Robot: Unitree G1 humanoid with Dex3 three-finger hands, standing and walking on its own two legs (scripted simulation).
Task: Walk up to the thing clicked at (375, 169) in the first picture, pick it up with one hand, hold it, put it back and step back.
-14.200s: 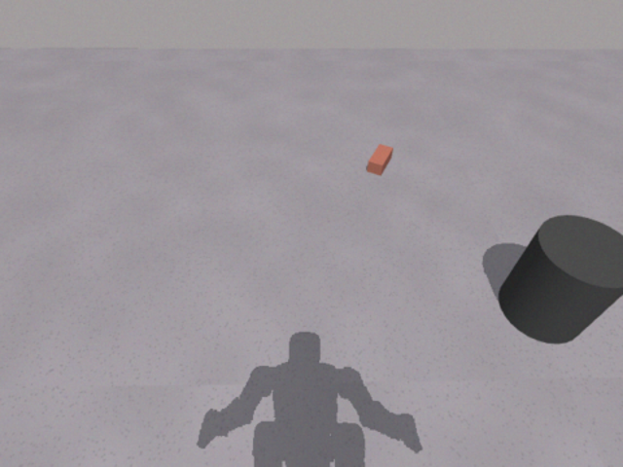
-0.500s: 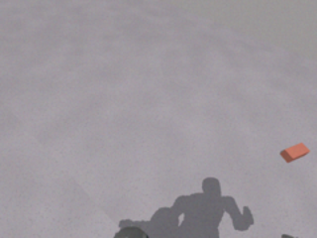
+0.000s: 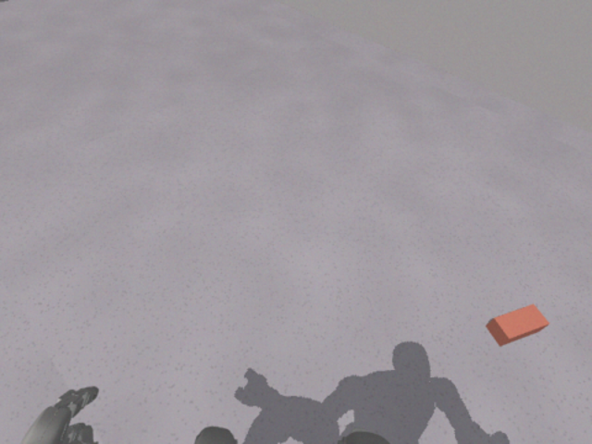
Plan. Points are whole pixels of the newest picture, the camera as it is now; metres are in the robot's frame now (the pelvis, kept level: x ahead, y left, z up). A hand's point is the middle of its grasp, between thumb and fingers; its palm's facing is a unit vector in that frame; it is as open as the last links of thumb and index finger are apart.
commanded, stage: walk up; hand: left
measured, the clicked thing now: (517, 324) +0.61 -0.79 -0.69
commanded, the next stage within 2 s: none
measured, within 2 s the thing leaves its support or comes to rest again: neither
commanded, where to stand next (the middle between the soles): +0.33 -1.14 m, yaw +19 degrees
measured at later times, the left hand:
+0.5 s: hand (252, 440) +0.17 +0.07 -0.13, palm faces +0.02 -0.95 -0.30, open 7.4 cm
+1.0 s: hand (388, 430) +0.19 -0.13 -0.14, palm faces +0.08 -0.94 -0.33, open 7.4 cm
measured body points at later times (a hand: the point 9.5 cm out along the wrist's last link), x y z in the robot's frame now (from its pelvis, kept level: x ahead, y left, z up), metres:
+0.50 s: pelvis +0.10 -0.21 +0.02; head +0.13 -0.17 +0.46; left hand +0.17 +0.12 -0.10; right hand +0.19 -0.56 -0.05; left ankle +0.12 -0.05 -0.69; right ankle +0.15 -0.36 -0.62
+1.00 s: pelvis +0.16 -0.43 +0.02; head +0.17 -0.37 +0.46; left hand +0.18 -0.08 -0.11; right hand +0.23 -0.77 -0.05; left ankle +0.19 -0.30 -0.69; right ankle +0.22 -0.55 -0.64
